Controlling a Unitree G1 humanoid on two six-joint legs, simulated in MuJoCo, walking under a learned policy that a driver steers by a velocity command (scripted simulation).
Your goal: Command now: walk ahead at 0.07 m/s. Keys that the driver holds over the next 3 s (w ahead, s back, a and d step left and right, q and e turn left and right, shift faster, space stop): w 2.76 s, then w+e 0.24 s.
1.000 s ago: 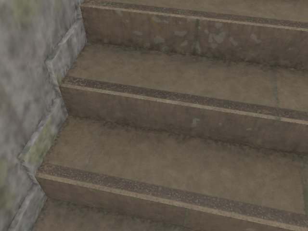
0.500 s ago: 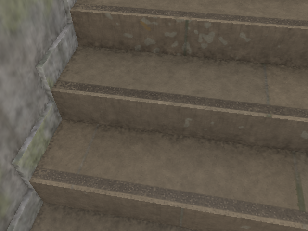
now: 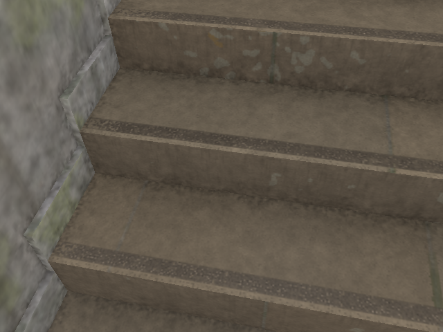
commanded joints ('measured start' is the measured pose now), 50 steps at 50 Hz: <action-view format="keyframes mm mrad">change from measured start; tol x64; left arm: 1 124 49 -3 -1 5 5 -10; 50 -102 -5 -4 -219 -7 58 72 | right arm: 1 58 -92 -25 -11 -5 6 -7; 50 115 -192 -26 -58 21 -37 -131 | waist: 1 10 -53 48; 50 -14 285 -81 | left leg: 1 -101 -22 59 -79 -30 55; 15 -1281 157 68 1566 -458 174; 21 -547 52 242 923 -543 170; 25 513 200 -384 307 543 334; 27 -56 434 -550 20 1010 334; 32 -374 204 -151 138 -86 248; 50 18 205 45 -124 -151 192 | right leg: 1 78 -77 86 -150 75 -25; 21 -253 -312 106 -599 264 -169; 23 -9 -169 -90 -127 1114 -138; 26 -277 157 254 1098 28 33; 31 -575 91 324 1462 300 58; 46 -705 -10 108 1356 182 169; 50 -372 -65 -65 266 -181 126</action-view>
